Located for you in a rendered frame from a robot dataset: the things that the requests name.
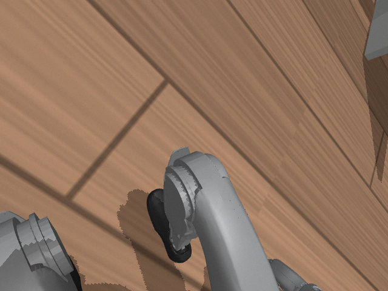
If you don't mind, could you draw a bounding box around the right robot hand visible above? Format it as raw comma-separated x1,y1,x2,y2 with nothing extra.
267,257,307,291

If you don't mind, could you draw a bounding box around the right robot foot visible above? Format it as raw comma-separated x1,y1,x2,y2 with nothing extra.
147,189,192,263

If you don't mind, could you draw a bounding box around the left robot foot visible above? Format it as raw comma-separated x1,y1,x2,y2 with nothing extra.
69,257,82,291

